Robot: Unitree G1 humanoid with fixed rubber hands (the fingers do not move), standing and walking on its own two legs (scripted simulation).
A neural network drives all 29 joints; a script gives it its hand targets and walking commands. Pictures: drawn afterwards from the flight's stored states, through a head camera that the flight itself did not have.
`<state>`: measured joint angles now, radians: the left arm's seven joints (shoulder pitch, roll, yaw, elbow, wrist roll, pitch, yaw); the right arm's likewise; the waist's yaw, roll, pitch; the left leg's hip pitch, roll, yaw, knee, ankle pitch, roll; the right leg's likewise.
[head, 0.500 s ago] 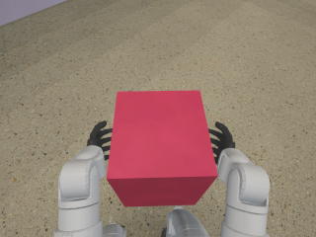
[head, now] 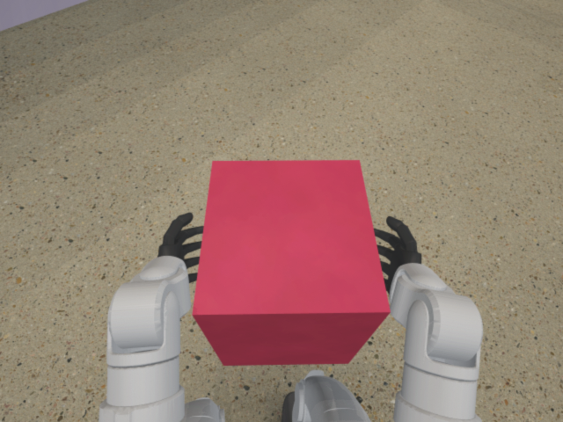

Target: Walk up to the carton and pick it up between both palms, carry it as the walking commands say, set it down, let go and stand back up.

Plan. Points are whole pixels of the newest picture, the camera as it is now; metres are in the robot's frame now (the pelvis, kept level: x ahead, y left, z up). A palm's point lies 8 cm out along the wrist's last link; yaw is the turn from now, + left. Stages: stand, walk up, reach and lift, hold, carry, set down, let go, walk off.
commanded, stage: carry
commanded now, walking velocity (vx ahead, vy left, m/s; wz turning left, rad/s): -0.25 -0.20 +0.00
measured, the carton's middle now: (286, 271) +0.32 +0.00 +0.00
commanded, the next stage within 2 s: none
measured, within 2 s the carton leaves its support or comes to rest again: neither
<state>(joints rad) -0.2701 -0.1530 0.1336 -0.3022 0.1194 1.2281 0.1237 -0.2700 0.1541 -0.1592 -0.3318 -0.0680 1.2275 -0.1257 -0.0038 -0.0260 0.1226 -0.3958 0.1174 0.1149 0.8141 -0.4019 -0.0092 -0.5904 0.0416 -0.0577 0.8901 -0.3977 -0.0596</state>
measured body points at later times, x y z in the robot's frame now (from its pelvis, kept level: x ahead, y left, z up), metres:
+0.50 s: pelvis -0.13 -0.10 +0.00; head -0.07 -0.09 +0.44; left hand +0.18 +0.05 +0.06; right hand +0.18 -0.25 +0.07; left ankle -0.15 +0.03 -0.69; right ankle -0.02 -0.17 -0.71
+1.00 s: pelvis -0.25 -0.19 +0.00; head -0.21 -0.19 +0.45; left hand +0.05 -0.05 +0.07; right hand +0.05 -0.35 +0.08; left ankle -0.27 -0.05 -0.66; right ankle -0.15 -0.27 -0.71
